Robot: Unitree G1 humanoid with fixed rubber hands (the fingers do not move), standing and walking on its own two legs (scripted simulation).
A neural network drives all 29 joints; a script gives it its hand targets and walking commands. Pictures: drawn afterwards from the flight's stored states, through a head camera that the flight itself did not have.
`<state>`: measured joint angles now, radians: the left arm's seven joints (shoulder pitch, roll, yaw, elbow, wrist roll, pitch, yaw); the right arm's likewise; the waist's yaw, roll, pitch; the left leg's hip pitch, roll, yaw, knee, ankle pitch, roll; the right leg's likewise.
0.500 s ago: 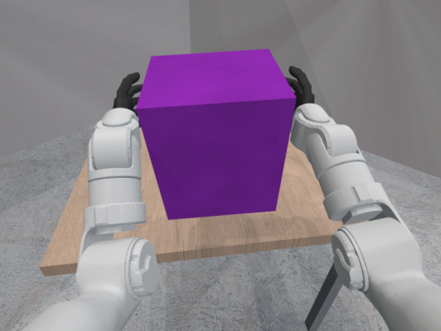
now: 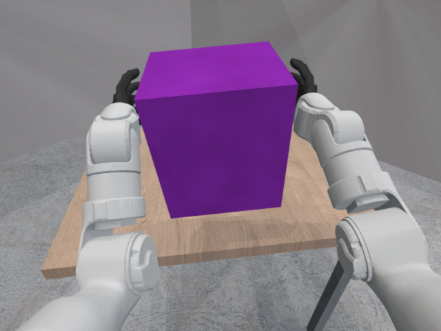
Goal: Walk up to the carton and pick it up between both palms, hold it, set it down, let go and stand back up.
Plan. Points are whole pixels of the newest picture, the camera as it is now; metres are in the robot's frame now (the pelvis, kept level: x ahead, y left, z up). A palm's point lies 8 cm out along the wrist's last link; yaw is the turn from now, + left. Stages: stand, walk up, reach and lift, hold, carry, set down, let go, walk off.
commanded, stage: hold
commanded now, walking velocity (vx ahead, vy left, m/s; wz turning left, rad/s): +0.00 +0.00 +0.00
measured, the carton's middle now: (218, 132) +0.37 +0.01 +0.25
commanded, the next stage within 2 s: none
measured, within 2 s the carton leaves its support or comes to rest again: neither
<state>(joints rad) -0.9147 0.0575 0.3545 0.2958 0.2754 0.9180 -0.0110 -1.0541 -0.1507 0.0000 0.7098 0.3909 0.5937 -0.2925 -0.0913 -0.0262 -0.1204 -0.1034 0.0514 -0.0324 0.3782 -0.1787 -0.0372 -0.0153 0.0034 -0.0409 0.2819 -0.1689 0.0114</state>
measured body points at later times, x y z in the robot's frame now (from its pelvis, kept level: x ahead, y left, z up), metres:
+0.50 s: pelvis +0.00 +0.00 +0.00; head -0.09 +0.01 +0.44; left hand +0.38 +0.15 +0.29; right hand +0.38 -0.15 +0.31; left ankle +0.02 +0.14 -0.75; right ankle +0.00 -0.13 -0.75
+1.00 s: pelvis +0.00 +0.00 +0.00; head -0.09 +0.02 +0.44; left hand +0.38 +0.16 +0.29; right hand +0.39 -0.14 +0.31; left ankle +0.02 +0.14 -0.75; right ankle +0.00 -0.13 -0.75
